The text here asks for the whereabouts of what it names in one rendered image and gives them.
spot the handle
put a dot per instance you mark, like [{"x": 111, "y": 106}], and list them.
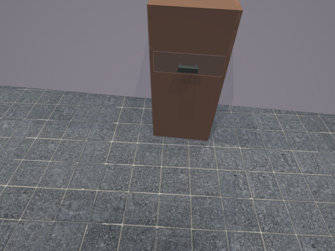
[{"x": 187, "y": 69}]

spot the drawer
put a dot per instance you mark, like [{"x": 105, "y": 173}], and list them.
[{"x": 207, "y": 64}]

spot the cabinet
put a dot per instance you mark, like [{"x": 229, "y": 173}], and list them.
[{"x": 184, "y": 105}]

